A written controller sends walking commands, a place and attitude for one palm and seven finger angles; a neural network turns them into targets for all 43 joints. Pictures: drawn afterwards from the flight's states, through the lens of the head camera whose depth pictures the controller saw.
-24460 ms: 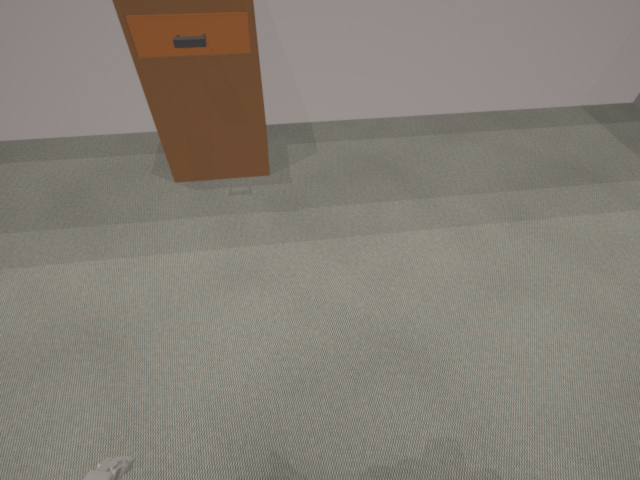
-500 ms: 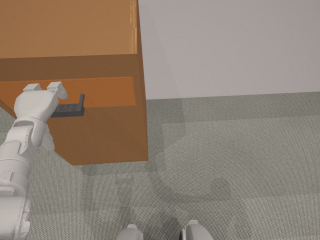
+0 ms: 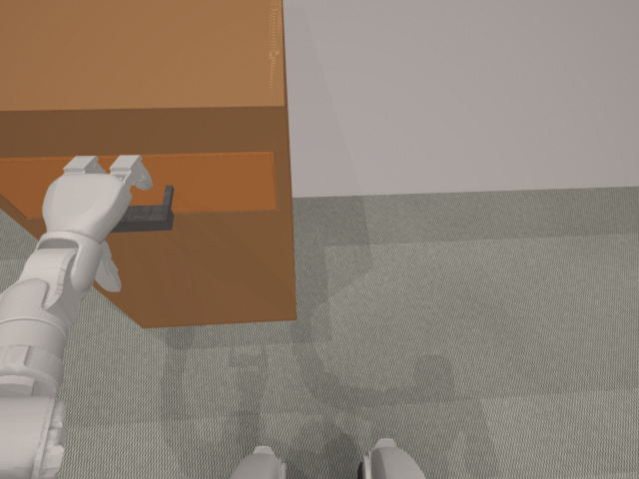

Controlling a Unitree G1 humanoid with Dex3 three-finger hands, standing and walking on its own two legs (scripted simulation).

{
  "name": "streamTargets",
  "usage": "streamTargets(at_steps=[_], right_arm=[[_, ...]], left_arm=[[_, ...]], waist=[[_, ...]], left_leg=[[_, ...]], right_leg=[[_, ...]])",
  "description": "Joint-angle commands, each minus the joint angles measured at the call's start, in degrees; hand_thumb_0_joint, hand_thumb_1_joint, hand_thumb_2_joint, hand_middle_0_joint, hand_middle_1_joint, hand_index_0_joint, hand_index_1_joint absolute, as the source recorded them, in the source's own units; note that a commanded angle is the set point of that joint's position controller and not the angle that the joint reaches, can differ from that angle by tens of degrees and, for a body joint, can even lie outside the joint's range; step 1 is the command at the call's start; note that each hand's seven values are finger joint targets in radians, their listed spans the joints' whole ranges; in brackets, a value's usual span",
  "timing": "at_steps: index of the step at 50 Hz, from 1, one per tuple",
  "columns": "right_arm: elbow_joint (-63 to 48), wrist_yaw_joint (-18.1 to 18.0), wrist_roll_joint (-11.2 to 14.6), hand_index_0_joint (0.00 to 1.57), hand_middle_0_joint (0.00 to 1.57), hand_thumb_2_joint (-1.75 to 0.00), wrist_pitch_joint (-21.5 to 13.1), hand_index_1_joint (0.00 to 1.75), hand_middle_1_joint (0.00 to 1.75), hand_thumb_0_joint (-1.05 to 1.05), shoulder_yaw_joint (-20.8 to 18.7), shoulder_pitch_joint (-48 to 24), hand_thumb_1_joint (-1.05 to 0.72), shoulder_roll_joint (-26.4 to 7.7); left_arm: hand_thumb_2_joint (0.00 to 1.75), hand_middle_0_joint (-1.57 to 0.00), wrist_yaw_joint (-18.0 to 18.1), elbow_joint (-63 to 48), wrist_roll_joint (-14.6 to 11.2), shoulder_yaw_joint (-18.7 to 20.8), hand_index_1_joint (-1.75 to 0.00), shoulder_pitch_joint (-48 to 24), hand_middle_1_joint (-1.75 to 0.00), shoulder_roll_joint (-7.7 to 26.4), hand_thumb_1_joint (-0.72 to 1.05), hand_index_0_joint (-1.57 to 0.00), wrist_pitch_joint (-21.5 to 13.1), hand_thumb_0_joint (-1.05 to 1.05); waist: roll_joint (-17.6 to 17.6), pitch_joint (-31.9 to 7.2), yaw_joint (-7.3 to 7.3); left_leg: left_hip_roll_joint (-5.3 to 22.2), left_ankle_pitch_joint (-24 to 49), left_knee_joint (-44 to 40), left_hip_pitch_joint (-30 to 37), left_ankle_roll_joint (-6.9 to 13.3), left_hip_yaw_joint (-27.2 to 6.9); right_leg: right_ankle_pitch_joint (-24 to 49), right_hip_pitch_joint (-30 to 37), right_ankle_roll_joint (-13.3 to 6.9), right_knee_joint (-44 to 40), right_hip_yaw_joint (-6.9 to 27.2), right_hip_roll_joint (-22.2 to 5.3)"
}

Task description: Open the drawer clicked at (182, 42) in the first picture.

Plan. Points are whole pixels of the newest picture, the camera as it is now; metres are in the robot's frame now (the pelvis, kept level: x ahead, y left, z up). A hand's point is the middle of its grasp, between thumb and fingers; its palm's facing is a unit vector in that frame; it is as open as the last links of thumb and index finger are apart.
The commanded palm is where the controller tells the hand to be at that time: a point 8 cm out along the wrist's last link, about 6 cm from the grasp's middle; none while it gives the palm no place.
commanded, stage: re-aim the fingers above the handle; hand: left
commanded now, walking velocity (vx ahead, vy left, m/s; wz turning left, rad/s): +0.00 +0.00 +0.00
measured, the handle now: (135, 205) +0.49 +0.29 -0.04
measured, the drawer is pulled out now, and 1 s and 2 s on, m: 0.00 0.00 0.00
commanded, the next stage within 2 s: lower the fingers behind the handle in 0.70 s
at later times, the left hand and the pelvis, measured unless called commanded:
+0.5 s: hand (108, 222) +0.43 +0.29 +0.02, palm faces +0.00 -0.04 -1.00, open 13.9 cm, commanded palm +0.41 +0.30 +0.08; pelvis +0.01 +0.00 +0.00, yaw -1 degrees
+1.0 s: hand (113, 227) +0.42 +0.29 +0.01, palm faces -0.05 -0.01 -1.00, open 13.9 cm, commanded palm +0.40 +0.29 +0.06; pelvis +0.00 -0.01 +0.00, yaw -1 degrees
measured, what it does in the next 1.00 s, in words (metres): stands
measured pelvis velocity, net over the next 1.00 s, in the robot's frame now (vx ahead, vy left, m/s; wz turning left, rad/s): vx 0.00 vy -0.01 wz -0.03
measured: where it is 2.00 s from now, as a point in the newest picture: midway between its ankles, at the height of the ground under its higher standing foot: outside the picture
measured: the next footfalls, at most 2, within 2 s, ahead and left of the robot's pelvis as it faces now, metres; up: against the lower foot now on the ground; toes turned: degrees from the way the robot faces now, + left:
none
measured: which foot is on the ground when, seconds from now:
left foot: down 0.00-1.00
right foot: down 0.00-1.00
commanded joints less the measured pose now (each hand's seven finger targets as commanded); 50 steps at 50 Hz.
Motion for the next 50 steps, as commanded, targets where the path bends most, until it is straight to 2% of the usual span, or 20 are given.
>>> streamTargets(at_steps=[1, 2, 5, 7, 10, 12, 14, 17, 18, 22, 25, 28, 32, 33, 36, 38, 39, 42, 46, 50], right_arm=[[-2.4, 0.7, -0.8, 0.20, 0.20, -0.90, 0.0, 0.30, 0.30, 0.00, -2.2, 4.7, -0.90, -10.2], [-2.6, 1.0, -0.9, 0.20, 0.20, -0.90, 0.5, 0.30, 0.30, 0.00, -1.8, 4.4, -0.90, -10.7], [-4.2, 1.6, -0.3, 0.20, 0.20, -0.90, 1.2, 0.30, 0.30, 0.00, -1.4, 3.8, -0.90, -10.6], [-4.9, 1.5, 0.0, 0.20, 0.20, -0.90, 1.6, 0.30, 0.30, 0.00, -1.4, 4.0, -0.90, -10.6], [-6.3, 0.2, 0.7, 0.20, 0.20, -0.90, 1.2, 0.30, 0.30, 0.00, -2.1, 4.7, -0.90, -10.4], [-6.7, -0.6, 0.8, 0.20, 0.20, -0.90, 0.6, 0.30, 0.30, 0.00, -2.6, 4.8, -0.90, -9.8], [-5.9, -1.3, 0.6, 0.20, 0.20, -0.90, 0.3, 0.30, 0.30, 0.00, -2.9, 4.7, -0.90, -9.7], [-4.8, -1.5, 0.2, 0.20, 0.20, -0.90, -0.4, 0.30, 0.30, 0.00, -3.1, 4.8, -0.90, -9.1], [-4.4, -1.2, 0.0, 0.20, 0.20, -0.90, -0.2, 0.30, 0.30, 0.00, -3.1, 4.8, -0.90, -9.3], [-3.3, 0.1, -1.0, 0.20, 0.20, -0.90, 0.3, 0.30, 0.30, 0.00, -2.5, 3.9, -0.90, -9.6], [-3.9, 1.1, -1.0, 0.20, 0.20, -0.90, 0.9, 0.30, 0.30, 0.00, -2.3, 3.4, -0.90, -9.9], [-4.5, 1.4, -0.5, 0.20, 0.20, -0.90, 1.2, 0.30, 0.30, 0.00, -2.4, 4.0, -0.90, -10.2], [-5.5, 0.2, 0.5, 0.20, 0.20, -0.90, 0.5, 0.30, 0.30, 0.00, -3.0, 4.5, -0.90, -9.8], [-5.3, -0.4, 0.6, 0.20, 0.20, -0.90, 0.4, 0.30, 0.30, 0.00, -3.0, 4.5, -0.90, -9.9], [-5.1, -1.5, 0.7, 0.20, 0.20, -0.90, -0.3, 0.30, 0.30, 0.00, -2.8, 4.4, -0.90, -9.4], [-4.8, -1.7, 0.6, 0.20, 0.20, -0.90, -0.2, 0.30, 0.30, 0.00, -2.3, 4.1, -0.90, -9.5], [-4.6, -1.6, 0.5, 0.20, 0.20, -0.90, -0.3, 0.30, 0.30, 0.00, -2.3, 3.9, -0.90, -9.5], [-3.9, -0.5, 0.1, 0.20, 0.20, -0.90, 0.1, 0.30, 0.30, 0.00, -1.7, 3.3, -0.90, -9.9], [-5.2, 0.9, -0.5, 0.20, 0.20, -0.90, 0.1, 0.30, 0.30, 0.00, -2.0, 2.9, -0.90, -9.4], [-5.4, 1.1, -0.3, 0.20, 0.20, -0.90, 0.0, 0.30, 0.30, 0.00, -2.7, 3.7, -0.90, -9.7]], left_arm=[[0.30, -0.30, 6.4, -5.8, -1.1, 9.1, -1.20, -21.1, -1.20, 20.0, -0.50, -0.30, 4.8, 0.00], [0.30, -0.30, 6.5, -4.3, -1.3, 10.7, -1.20, -20.8, -1.20, 22.5, -0.50, -0.30, 6.9, 0.00], [0.30, -0.30, 5.1, -2.3, -0.4, 9.2, -1.20, -18.7, -1.20, 22.8, -0.50, -0.30, 11.6, 0.00], [0.30, -0.30, 2.3, -0.7, -1.4, 7.7, -1.20, -16.4, -1.20, 21.0, -0.50, -0.30, 12.9, 0.00], [0.30, -0.30, -2.1, -5.6, -2.4, 6.3, -1.20, -15.7, -1.20, 19.6, -0.50, -0.30, 10.1, 0.00], [0.30, -0.30, -4.2, -8.9, -3.5, 3.6, -1.20, -15.3, -1.20, 15.1, -0.50, -0.30, 6.7, 0.00], [0.30, -0.30, -4.7, -10.2, -3.6, 4.6, -1.20, -15.3, -1.20, 15.3, -0.50, -0.30, 3.2, 0.00], [0.30, -0.30, -2.4, -13.4, -3.0, 4.6, -1.20, -20.4, -1.20, 14.1, -0.50, -0.30, -1.0, 0.00], [0.30, -0.30, -0.9, -13.7, -2.2, 7.6, -1.20, -20.0, -1.20, 17.2, -0.50, -0.30, -1.7, 0.00], [0.30, -0.30, 4.6, -11.7, -0.8, 11.8, -1.20, -18.9, -1.20, 21.4, -0.50, -0.30, 0.1, 0.00], [0.30, -0.30, 6.8, -9.1, -0.3, 12.2, -1.20, -17.0, -1.20, 22.5, -0.50, -0.30, 4.3, 0.00], [0.30, -0.30, 5.6, -9.0, -0.6, 10.1, -1.20, -17.5, -1.20, 22.1, -0.50, -0.30, 8.3, 0.00], [0.30, -0.30, 0.5, -9.9, -3.0, 2.5, -1.20, -18.3, -1.20, 13.9, -0.50, -0.30, 9.6, 0.00], [0.30, -0.30, -0.5, -11.1, -2.9, 3.4, -1.20, -18.8, -1.20, 15.5, -0.50, -0.30, 8.8, 0.00], [0.30, -0.30, -2.8, -10.4, -3.5, 0.8, -1.20, -19.9, -1.20, 12.0, -0.50, -0.30, 6.3, 0.00], [0.30, -0.30, -2.4, -10.2, -2.8, 4.3, -1.20, -20.2, -1.20, 15.9, -0.50, -0.30, 4.2, 0.00], [0.30, -0.30, -2.0, -8.9, -2.4, 3.8, -1.20, -20.3, -1.20, 15.1, -0.50, -0.30, 3.8, 0.00], [0.30, -0.30, 0.4, -5.1, -1.6, 9.1, -1.20, -16.9, -1.20, 20.0, -0.50, -0.30, 3.3, 0.00], [0.30, -0.30, 3.9, -4.6, 0.0, 8.8, -1.20, -13.1, -1.20, 18.3, -0.50, -0.30, 4.6, 0.00], [0.30, -0.30, 4.9, -5.6, -0.2, 7.9, -1.20, -14.2, -1.20, 17.4, -0.50, -0.30, 6.0, 0.00]], waist=[[7.5, -21.1, 0.48], [6.2, -22.4, 1.39], [6.0, -24.4, 3.08], [2.7, -25.1, 2.61], [-0.4, -26.8, 1.46], [-1.2, -25.0, -0.49], [-1.4, -21.0, -0.94], [2.5, -17.8, -1.99], [4.5, -19.0, -0.84], [8.6, -21.8, 1.18], [7.0, -24.4, 2.16], [6.8, -29.2, 2.04], [2.0, -26.9, -1.25], [1.4, -27.1, -0.96], [-0.4, -19.8, -2.38], [0.6, -18.5, -1.15], [1.6, -16.2, -1.31], [2.8, -15.1, 1.49], [4.8, -20.6, 3.05], [1.2, -24.6, 1.59]], left_leg=[[-1.1, 26.0, -7.2, 15.0, -0.5, 1.2], [-1.3, 25.5, -7.5, 13.2, -0.2, 1.5], [-1.5, 27.5, -9.2, 13.5, -0.3, 2.9], [-1.2, 28.2, -9.7, 13.2, 0.2, 3.4], [-0.8, 28.2, -10.3, 14.1, 1.2, 3.8], [-0.6, 28.8, -10.1, 15.9, 1.6, 3.6], [-0.6, 26.0, -9.8, 15.7, 1.5, 3.2], [-0.6, 24.3, -8.7, 15.9, 1.1, 2.5], [-0.7, 24.6, -8.3, 15.8, 0.8, 2.1], [-1.2, 27.1, -6.2, 13.6, 0.1, 1.9], [-1.5, 28.0, -6.3, 12.8, 0.0, 2.6], [-1.3, 31.3, -7.1, 15.7, -0.1, 2.9], [-0.7, 28.8, -8.9, 18.1, 0.8, 2.9], [-0.7, 27.4, -9.4, 18.5, 1.0, 2.9], [-0.9, 22.6, -10.4, 17.2, 1.4, 2.6], [-1.1, 21.7, -10.6, 15.8, 1.3, 2.4], [-1.2, 20.4, -10.5, 15.2, 1.2, 2.2], [-1.5, 18.9, -10.0, 10.6, 1.1, 2.6], [-1.9, 22.7, -8.4, 10.2, 0.6, 3.7], [-1.6, 23.1, -7.3, 9.8, 1.0, 4.1]], right_leg=[[12.6, 9.1, -4.3, -2.7, -3.3, 3.3], [13.5, 11.6, -4.2, -2.4, -3.1, 3.3], [17.1, 16.6, -4.0, -3.2, -2.9, 3.2], [19.7, 20.4, -3.8, -4.3, -2.4, 3.2], [22.6, 23.8, -3.2, -5.8, -1.3, 2.9], [22.6, 22.4, -3.2, -6.9, -1.1, 2.9], [19.6, 18.9, -3.2, -6.9, -1.4, 3.1], [15.5, 12.8, -3.8, -5.9, -2.0, 3.1], [14.8, 11.8, -4.0, -4.9, -2.1, 3.1], [15.8, 11.1, -4.5, -1.6, -2.4, 3.1], [17.9, 14.0, -4.1, -1.3, -2.4, 3.2], [21.1, 17.6, -3.7, -1.8, -2.5, 3.3], [20.4, 19.1, -3.3, -5.9, -2.1, 3.3], [19.7, 19.6, -3.0, -6.4, -1.8, 3.1], [16.0, 17.1, -3.2, -7.9, -2.1, 3.0], [14.7, 16.0, -3.5, -7.4, -1.9, 2.9], [13.1, 14.3, -3.8, -7.1, -2.1, 2.9], [11.7, 14.2, -4.2, -5.5, -1.8, 2.9], [15.8, 15.5, -4.3, -3.1, -1.7, 3.0], [18.7, 17.7, -3.5, -2.9, -1.2, 3.0]])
